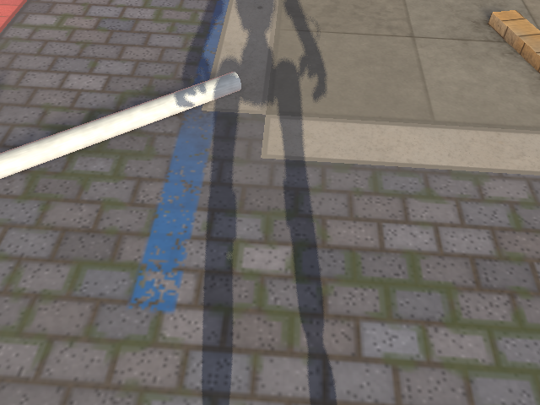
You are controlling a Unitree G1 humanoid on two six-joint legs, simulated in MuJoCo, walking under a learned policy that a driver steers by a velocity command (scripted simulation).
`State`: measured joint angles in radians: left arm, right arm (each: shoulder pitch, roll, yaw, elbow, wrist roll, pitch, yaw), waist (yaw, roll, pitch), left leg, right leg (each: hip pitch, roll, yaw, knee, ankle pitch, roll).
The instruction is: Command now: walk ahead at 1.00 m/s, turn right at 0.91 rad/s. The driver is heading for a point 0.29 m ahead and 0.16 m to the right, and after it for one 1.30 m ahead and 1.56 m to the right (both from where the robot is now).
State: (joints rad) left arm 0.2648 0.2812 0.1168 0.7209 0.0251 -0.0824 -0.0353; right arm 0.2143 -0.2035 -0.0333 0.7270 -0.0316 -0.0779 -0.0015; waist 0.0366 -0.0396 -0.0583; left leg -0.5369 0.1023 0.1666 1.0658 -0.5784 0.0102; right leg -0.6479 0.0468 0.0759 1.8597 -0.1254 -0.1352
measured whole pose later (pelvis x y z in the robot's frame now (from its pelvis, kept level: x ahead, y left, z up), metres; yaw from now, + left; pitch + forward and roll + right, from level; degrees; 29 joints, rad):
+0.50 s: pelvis +0.47 +0.01 +0.06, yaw -25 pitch +2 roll -2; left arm 0.53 0.27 0.08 0.83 0.02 -0.05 0.01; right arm 0.01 -0.17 0.03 0.53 -0.05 -0.08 0.01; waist 0.10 0.00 -0.02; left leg -0.71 0.13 -0.17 0.98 -0.25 -0.07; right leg -0.12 0.25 0.14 0.47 -0.35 -0.17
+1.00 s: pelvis +0.87 -0.13 +0.05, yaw -50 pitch +3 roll +1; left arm -0.07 0.29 0.00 0.53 0.04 -0.02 -0.09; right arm 0.60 -0.28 -0.04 0.93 -0.03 -0.10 0.00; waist -0.12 -0.02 0.00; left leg 0.21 0.02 0.21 0.14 -0.39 -0.05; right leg -0.75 0.01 -0.05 0.78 -0.08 -0.15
